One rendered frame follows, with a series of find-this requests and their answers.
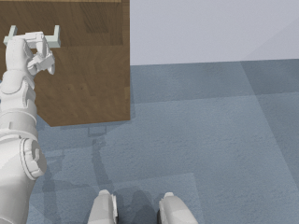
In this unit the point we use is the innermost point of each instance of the cabinet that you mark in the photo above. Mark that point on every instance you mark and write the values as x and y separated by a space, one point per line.
90 84

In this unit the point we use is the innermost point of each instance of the left robot hand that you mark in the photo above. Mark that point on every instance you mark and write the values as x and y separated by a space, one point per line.
20 57

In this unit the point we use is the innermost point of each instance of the left robot thigh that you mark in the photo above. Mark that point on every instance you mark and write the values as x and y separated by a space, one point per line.
104 209

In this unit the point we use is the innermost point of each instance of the drawer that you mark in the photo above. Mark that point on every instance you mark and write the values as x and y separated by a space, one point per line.
83 23

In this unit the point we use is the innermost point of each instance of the handle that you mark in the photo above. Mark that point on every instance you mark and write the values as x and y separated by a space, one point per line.
52 40

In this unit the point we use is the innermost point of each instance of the robot left upper arm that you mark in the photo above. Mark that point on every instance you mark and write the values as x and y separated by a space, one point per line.
21 164

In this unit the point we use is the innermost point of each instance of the left robot forearm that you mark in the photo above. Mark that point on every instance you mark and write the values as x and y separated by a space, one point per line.
18 112

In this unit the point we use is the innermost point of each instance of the robot right shin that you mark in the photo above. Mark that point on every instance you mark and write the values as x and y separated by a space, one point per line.
168 194

